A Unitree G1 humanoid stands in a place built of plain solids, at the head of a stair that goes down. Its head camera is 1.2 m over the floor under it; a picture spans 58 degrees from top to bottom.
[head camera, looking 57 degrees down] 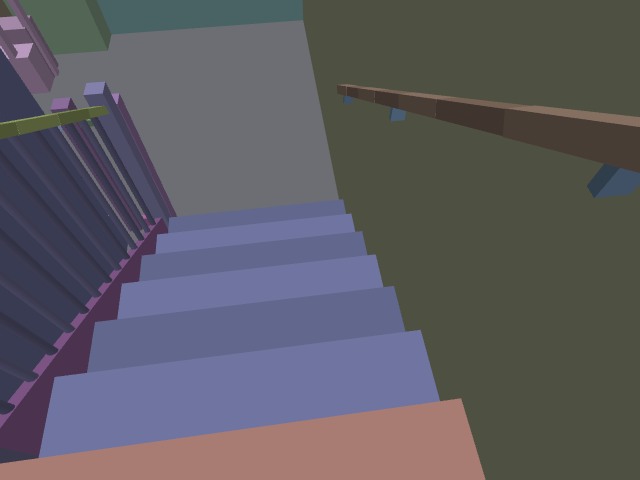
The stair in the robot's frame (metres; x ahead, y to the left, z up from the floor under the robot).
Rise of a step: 0.20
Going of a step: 0.27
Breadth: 1.20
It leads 8 degrees to the left of straight ahead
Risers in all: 7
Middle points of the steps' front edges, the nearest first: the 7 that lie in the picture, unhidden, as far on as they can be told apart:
0.19 0.22 0.00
0.46 0.25 -0.20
0.73 0.29 -0.39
1.00 0.32 -0.59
1.27 0.36 -0.79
1.54 0.40 -0.98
1.81 0.43 -1.18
